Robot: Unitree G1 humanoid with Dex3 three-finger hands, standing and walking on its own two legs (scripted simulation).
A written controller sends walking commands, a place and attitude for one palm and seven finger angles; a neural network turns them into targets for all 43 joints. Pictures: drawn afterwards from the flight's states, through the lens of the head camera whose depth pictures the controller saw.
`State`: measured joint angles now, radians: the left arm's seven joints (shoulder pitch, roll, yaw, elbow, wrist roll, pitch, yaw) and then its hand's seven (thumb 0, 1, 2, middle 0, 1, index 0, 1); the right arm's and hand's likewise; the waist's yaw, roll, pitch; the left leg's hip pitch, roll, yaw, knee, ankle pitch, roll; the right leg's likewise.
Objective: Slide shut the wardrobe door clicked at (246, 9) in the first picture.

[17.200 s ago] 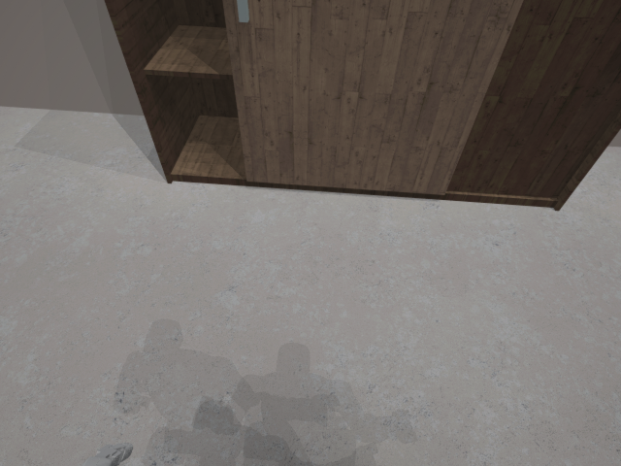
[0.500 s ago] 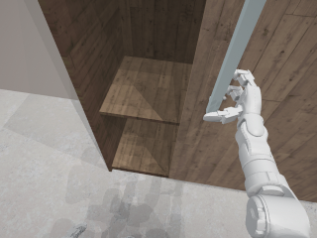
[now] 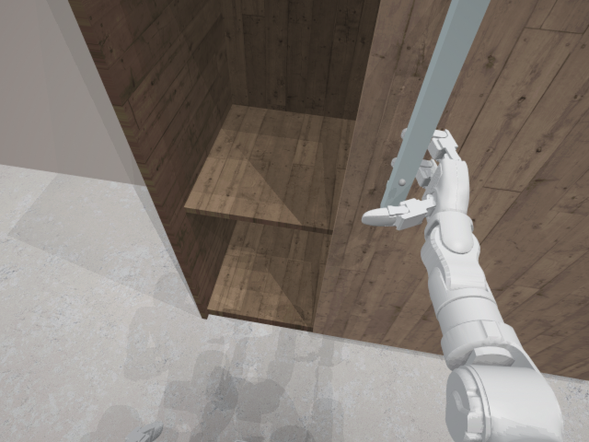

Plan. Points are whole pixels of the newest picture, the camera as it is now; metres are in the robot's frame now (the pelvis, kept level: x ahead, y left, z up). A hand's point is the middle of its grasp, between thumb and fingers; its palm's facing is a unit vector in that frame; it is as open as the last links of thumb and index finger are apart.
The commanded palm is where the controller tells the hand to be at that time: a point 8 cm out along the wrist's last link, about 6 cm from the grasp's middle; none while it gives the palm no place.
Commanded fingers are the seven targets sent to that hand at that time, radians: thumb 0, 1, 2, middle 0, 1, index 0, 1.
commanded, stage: slide the fingers in behind the handle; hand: right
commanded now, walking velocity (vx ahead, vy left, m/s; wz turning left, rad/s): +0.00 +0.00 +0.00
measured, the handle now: (419, 117) +0.50 -0.09 +0.19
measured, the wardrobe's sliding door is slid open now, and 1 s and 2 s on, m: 0.37 0.37 0.37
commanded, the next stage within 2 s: grip the handle and tug to test in 0.32 s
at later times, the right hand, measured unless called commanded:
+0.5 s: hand (401, 184) +0.44 -0.08 +0.13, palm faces +0.03 +1.00 -0.01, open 13.9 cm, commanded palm +0.41 -0.13 +0.12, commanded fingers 0.00 0.27 -0.40 0.32 1.23 0.32 1.23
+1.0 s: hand (400, 183) +0.44 -0.08 +0.13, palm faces +0.05 +1.00 +0.00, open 7.7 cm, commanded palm +0.41 -0.13 +0.12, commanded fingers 0.00 -0.90 -0.90 0.45 1.40 0.45 1.40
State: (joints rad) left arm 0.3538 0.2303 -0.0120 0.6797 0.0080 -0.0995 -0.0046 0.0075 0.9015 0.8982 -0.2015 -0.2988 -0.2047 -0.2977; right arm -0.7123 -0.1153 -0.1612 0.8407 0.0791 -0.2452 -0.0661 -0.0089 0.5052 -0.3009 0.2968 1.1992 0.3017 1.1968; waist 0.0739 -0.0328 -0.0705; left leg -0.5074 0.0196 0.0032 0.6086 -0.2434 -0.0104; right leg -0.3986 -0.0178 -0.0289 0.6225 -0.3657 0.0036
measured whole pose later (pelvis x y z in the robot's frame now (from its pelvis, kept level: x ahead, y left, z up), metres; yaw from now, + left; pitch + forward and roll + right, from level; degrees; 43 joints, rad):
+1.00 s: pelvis +0.00 +0.00 +0.00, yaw +0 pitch +7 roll +0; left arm 0.35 0.23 0.00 0.69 0.01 -0.12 0.00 0.01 0.90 0.90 -0.20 -0.30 -0.20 -0.30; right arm -0.65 -0.10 -0.14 0.77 0.09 -0.23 -0.11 0.01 -0.45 -0.71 0.34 1.30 0.30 1.28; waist 0.06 -0.04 -0.07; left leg -0.48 0.01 0.00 0.59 -0.24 0.00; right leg -0.36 -0.02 -0.03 0.59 -0.36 0.01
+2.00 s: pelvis +0.05 +0.00 +0.01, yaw +2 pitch +8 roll +0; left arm 0.30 0.21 0.01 0.61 0.00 -0.08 -0.03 0.01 0.90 0.90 -0.20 -0.30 -0.20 -0.30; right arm -0.33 -0.05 -0.06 0.29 0.09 -0.04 -0.12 0.02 -0.63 -0.68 0.22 1.32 0.20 1.29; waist 0.05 -0.05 -0.09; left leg -0.36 0.00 -0.02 0.49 -0.26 -0.01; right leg -0.24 -0.03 -0.06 0.50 -0.35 0.01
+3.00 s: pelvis +0.01 +0.01 +0.00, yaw -2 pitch +3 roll -1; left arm 0.27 0.21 0.01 0.70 -0.01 -0.02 0.07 0.01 0.90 0.90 -0.20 -0.30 -0.20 -0.30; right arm -0.75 -0.09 0.06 0.77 0.07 -0.18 -0.13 -0.02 -0.61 -0.71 0.37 1.36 0.28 1.40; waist 0.06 -0.04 0.04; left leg -0.40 0.03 0.03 0.64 -0.29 0.00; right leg -0.29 -0.01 -0.02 0.61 -0.38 0.01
